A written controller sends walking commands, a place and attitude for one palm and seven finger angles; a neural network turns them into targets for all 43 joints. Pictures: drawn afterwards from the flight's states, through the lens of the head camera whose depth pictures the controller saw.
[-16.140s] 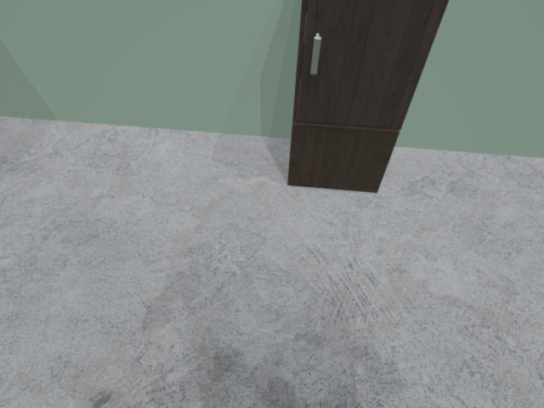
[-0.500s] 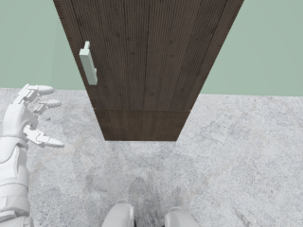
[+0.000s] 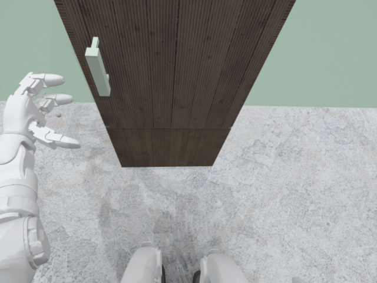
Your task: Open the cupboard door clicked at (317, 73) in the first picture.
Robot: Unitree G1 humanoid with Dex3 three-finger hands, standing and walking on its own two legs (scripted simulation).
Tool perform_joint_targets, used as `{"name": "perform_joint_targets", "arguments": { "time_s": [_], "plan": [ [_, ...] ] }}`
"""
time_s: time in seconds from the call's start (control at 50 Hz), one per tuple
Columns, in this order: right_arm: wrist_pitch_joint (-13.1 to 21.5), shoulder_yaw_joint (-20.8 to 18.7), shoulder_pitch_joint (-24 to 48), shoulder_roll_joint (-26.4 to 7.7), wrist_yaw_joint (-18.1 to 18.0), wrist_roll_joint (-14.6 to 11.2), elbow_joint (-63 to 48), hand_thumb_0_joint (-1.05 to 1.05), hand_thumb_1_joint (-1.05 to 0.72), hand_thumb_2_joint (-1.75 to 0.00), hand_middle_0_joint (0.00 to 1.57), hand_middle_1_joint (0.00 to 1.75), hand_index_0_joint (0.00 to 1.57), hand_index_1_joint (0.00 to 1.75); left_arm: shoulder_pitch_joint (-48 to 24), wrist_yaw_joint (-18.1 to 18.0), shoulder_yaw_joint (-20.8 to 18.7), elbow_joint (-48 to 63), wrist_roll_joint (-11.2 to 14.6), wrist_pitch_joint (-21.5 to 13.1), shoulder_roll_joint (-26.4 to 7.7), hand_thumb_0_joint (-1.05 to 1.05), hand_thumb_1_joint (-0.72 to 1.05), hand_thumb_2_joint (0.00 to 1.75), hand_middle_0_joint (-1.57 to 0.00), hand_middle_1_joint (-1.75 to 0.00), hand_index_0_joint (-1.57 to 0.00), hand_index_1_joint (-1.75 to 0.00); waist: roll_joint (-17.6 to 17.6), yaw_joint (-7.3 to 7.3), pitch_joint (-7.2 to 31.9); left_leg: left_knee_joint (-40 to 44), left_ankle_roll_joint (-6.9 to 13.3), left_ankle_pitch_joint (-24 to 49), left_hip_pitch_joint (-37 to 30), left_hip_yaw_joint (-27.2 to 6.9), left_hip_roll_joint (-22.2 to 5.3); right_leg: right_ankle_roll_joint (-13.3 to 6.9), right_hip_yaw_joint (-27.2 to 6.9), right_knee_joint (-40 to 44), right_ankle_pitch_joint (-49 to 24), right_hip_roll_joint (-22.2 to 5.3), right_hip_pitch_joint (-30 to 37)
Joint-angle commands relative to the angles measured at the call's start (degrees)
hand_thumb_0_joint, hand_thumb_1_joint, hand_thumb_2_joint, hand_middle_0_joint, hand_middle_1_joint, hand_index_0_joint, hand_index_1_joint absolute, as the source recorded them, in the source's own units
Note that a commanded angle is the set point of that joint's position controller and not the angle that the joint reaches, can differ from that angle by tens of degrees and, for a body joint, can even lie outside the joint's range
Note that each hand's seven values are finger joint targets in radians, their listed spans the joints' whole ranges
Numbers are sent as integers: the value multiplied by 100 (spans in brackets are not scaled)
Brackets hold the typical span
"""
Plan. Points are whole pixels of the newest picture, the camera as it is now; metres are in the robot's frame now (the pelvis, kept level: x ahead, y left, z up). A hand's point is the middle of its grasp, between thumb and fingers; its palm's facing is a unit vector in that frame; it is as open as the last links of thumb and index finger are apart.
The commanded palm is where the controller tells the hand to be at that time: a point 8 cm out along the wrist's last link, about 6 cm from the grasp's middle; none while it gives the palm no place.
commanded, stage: move the hooked fingers beside the handle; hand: left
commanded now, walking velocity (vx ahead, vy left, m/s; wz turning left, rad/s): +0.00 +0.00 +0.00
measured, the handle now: (100, 67) +0.57 +0.21 +0.05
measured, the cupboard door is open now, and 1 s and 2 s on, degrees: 0 0 0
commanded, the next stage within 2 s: slide the fingers in behind the handle in 1.30 s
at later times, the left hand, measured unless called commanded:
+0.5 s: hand (71, 84) +0.51 +0.26 +0.05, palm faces +0.05 -1.00 -0.01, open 14.0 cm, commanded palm +0.50 +0.29 +0.05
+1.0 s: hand (69, 86) +0.51 +0.26 +0.05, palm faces +0.04 -1.00 -0.01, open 14.0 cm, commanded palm +0.50 +0.29 +0.05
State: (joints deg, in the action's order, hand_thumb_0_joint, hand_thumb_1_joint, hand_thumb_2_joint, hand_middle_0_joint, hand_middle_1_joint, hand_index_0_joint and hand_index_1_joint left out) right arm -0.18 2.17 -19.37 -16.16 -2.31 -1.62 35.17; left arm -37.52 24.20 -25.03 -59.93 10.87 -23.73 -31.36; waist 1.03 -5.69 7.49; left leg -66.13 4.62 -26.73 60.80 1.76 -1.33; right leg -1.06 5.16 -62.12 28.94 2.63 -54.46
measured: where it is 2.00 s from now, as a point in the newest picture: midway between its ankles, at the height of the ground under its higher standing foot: outside the picture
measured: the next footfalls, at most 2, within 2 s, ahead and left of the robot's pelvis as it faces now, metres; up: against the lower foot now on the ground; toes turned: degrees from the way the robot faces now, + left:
none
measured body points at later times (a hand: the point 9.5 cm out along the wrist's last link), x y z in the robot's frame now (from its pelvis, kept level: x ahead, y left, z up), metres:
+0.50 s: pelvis +0.00 +0.00 -0.01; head +0.16 +0.03 +0.41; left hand +0.50 +0.31 +0.06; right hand +0.00 -0.28 -0.11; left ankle +0.04 +0.07 -0.65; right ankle +0.01 -0.12 -0.65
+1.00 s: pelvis +0.00 +0.00 -0.01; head +0.16 +0.05 +0.41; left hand +0.51 +0.32 +0.05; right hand +0.01 -0.27 -0.11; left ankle +0.04 +0.07 -0.65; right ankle +0.01 -0.12 -0.65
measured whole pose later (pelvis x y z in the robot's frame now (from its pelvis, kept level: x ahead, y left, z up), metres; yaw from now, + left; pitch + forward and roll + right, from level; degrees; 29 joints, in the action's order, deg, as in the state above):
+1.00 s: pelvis +0.00 +0.00 -0.01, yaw -1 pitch +26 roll -7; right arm -5.0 3.7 -20.8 -16.3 -1.1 -0.2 35.2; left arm -52.6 22.6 -26.8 -70.0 6.3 -22.4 -39.8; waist 1.6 -10.1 6.9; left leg -69.4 4.7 -27.9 68.1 0.5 -2.4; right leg -1.0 6.2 -63.5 29.2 3.8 -60.8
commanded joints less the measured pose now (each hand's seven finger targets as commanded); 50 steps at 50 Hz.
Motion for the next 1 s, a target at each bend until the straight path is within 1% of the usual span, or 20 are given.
{"name": "perform_joint_targets", "arguments": {
  "time_s": [0.0, 0.02, 0.08, 0.14, 0.18, 0.24, 0.28, 0.36, 0.38, 0.42, 0.44, 0.54, 0.6, 0.66, 0.7, 0.74, 0.84, 0.88, 0.92, 0.98],
  "plan": [
    [69, -433, -709, -1154, -84, 74, -287, 0, -90, -90, 20, 30, 20, 30, -2615, -109, -279, 1243, 63, -599, -1678, 0, -50, 30, -30, -120, -30, -120, 960, -109, 2604, 879, -407, 1798, -3194, -1041, -183, -119, -238, 589, -977, 66, -413],
    [51, -419, -705, -1154, -77, 82, -286, 0, -90, -90, 20, 30, 20, 30, -2680, -127, -241, 1236, 24, -634, -1687, 0, -50, 30, -30, -120, -30, -120, 1105, -99, 2635, 881, -430, 1820, -3236, -1048, -185, -127, -245, 580, -967, 59, -448],
    [-32, -395, -796, -1167, -68, 92, -202, 0, -90, -90, 20, 30, 20, 30, -2851, -169, -241, 862, -48, -566, -1747, 0, -50, 30, -30, -120, -30, -120, 931, -201, 2627, 796, -392, 1844, -3093, -1047, -195, -102, -237, 562, -1001, 75, -476],
    [-98, -355, -879, -1227, -89, 90, -215, 0, -90, -90, 20, 30, 20, 30, -2943, -202, -522, 443, -116, -366, -2219, 0, -50, 30, -30, -120, -30, -120, 769, -229, 2509, 684, -307, 1752, -2598, -928, -156, -90, -278, 556, -1053, 87, -268],
    [-150, -329, -910, -1198, -78, 90, -263, 0, -90, -90, 20, 30, 20, 30, -3055, -196, -389, 405, -164, -293, -2132, 0, -50, 30, -30, -120, -30, -120, 815, -266, 2574, 635, -292, 1884, -2581, -876, -151, -57, -296, 565, -1171, 83, -243],
    [-190, -322, -985, -1211, -59, 129, -284, 0, -90, -90, 20, 30, 20, 30, -3203, -223, -520, 610, -215, -385, -2386, 0, -50, 30, -30, -120, -30, -120, 1108, -236, 2843, 556, -326, 2270, -2787, -896, -180, -94, -290, 473, -1354, 112, -268],
    [-231, -322, -1015, -1200, -34, 141, -220, 0, -90, -90, 20, 30, 20, 30, -3455, -232, -378, 602, -243, -431, -2249, 0, -50, 30, -30, -120, -30, -120, 1137, -354, 2799, 531, -345, 2267, -2914, -949, -220, -69, -270, 496, -1285, 118, -495],
    [-256, -307, -1117, -1272, -56, 142, -191, 0, -90, -90, 20, 30, 20, 30, -3532, -225, -632, 128, -254, -303, -2628, 0, -50, 30, -30, -120, -30, -120, 781, -458, 2683, 395, -242, 2059, -2295, -845, -189, -30, -341, 504, -1349, 131, -246],
    [-273, -285, -1146, -1263, -56, 133, -176, 0, -90, -90, 20, 30, 20, 30, -3608, -200, -561, 88, -281, -254, -2623, 0, -50, 30, -30, -120, -30, -120, 924, -492, 2689, 387, -245, 2104, -2298, -842, -187, -33, -331, 487, -1385, 128, -288],
    [-313, -283, -1199, -1259, -40, 148, -188, 0, -90, -90, 20, 30, 20, 30, -3605, -176, -525, 94, -351, -201, -2633, 0, -50, 30, -30, -120, -30, -120, 1132, -434, 2754, 386, -268, 2232, -2432, -854, -191, -48, -314, 474, -1418, 124, -357],
    [-326, -267, -1236, -1237, -21, 152, -181, 0, -90, -90, 20, 30, 20, 30, -3730, -156, -357, 68, -367, -197, -2461, 0, -50, 30, -30, -120, -30, -120, 1218, -514, 2716, 375, -280, 2327, -2570, -900, -206, -63, -282, 449, -1416, 140, -545],
    [-362, -301, -1322, -1296, -4, 194, -217, 0, -90, -90, 20, 30, 20, 30, -3580, -178, -718, 182, -371, -203, -2875, 0, -50, 30, -30, -120, -30, -120, 1169, -418, 3087, 308, -282, 2595, -2636, -932, -224, -72, -287, 389, -1593, 161, -372],
    [-404, -299, -1325, -1260, 36, 182, -235, 0, -90, -90, 20, 30, 20, 30, -3379, -145, -635, 220, -351, -155, -2714, 0, -50, 30, -30, -120, -30, -120, 1238, -376, 3076, 335, -293, 2703, -2696, -883, -229, -47, -284, 443, -1674, 165, -333],
    [-411, -326, -1338, -1276, 40, 184, -252, 0, -90, -90, 20, 30, 20, 30, -3337, -166, -829, 471, -342, -182, -2937, 0, -50, 30, -30, -120, -30, -120, 1249, -322, 3190, 357, -295, 2836, -2744, -872, -234, -53, -282, 435, -1805, 171, -172],
    [-427, -327, -1321, -1239, 60, 172, -232, 0, -90, -90, 20, 30, 20, 30, -3398, -175, -725, 537, -326, -198, -2764, 0, -50, 30, -30, -120, -30, -120, 1204, -371, 3094, 366, -284, 2743, -2757, -861, -232, -40, -285, 490, -1759, 184, -204],
    [-403, -334, -1316, -1254, 47, 177, -221, 0, -90, -90, 20, 30, 20, 30, -3449, -211, -818, 602, -333, -254, -2885, 0, -50, 30, -30, -120, -30, -120, 1168, -394, 3040, 360, -263, 2641, -2698, -860, -237, -57, -302, 485, -1716, 195, -194],
    [-430, -303, -1278, -1230, 54, 174, -147, 0, -90, -90, 20, 30, 20, 30, -3707, -192, -357, 461, -326, -302, -2344, 0, -50, 30, -30, -120, -30, -120, 1446, -528, 2670, 500, -344, 2405, -3064, -1037, -272, -90, -200, 540, -1276, 196, -805],
    [-438, -310, -1265, -1235, 46, 177, -114, 0, -90, -90, 20, 30, 20, 30, -3722, -174, -200, 314, -325, -267, -2159, 0, -50, 30, -30, -120, -30, -120, 1351, -600, 2631, 504, -344, 2297, -3097, -1074, -282, -70, -191, 567, -1214, 188, -927],
    [-442, -290, -1272, -1279, 18, 173, -112, 0, -90, -90, 20, 30, 20, 30, -3668, -178, -268, -7, -335, -177, -2281, 0, -50, 30, -30, -120, -30, -120, 1120, -618, 2440, 511, -323, 2067, -2771, -1075, -262, -72, -190, 560, -1142, 170, -873],
    [-447, -293, -1268, -1273, 18, 196, -135, 0, -90, -90, 20, 30, 20, 30, -3846, -208, -207, 158, -360, -201, -2231, 0, -50, 30, -30, -120, -30, -120, 1370, -592, 2665, 506, -379, 2264, -3053, -1144, -273, -88, -147, 468, -1170, 150, -1042]
  ]
}}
